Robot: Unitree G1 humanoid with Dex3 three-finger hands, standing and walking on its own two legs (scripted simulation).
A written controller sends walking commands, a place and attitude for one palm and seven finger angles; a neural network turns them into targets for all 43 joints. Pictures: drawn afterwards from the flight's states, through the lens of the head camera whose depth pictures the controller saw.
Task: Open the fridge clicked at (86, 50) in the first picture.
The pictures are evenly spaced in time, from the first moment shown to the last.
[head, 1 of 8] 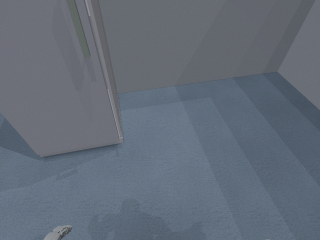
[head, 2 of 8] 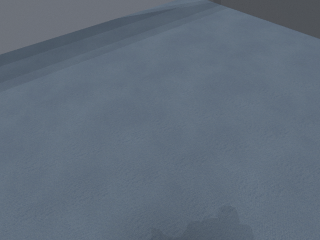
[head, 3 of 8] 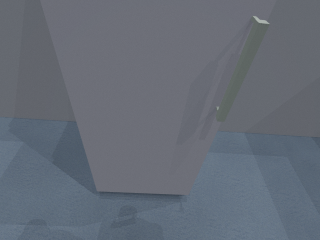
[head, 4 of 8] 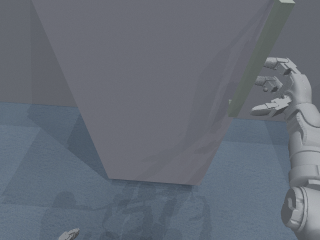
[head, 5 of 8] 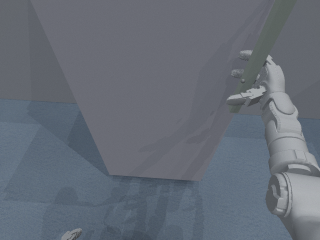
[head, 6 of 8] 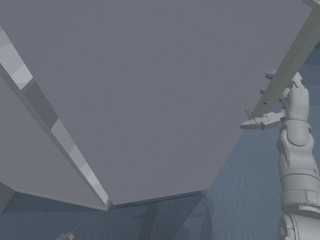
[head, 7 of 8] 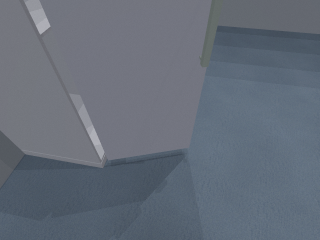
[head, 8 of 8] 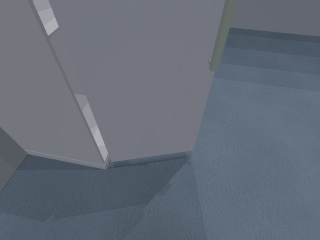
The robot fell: no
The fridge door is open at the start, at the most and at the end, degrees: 0 77 69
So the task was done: yes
